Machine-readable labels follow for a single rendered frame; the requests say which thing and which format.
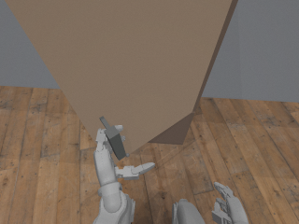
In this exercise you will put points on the left robot thigh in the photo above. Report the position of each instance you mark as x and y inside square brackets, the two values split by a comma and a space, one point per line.
[129, 216]

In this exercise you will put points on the handle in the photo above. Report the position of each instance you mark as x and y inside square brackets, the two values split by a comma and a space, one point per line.
[114, 138]

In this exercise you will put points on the left robot hand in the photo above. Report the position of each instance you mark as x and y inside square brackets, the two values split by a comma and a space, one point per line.
[104, 164]

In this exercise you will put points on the cupboard door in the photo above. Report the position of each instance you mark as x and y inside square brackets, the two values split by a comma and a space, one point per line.
[137, 63]

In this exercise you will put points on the right robot thigh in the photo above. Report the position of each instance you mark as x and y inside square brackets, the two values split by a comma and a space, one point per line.
[185, 213]

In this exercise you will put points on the robot thigh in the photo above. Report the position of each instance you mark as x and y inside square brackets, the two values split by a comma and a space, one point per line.
[185, 213]
[129, 216]

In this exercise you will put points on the robot left forearm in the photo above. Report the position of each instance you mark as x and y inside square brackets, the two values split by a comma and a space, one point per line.
[113, 204]

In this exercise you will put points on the right robot hand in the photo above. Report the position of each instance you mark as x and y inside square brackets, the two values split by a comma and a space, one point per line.
[232, 209]

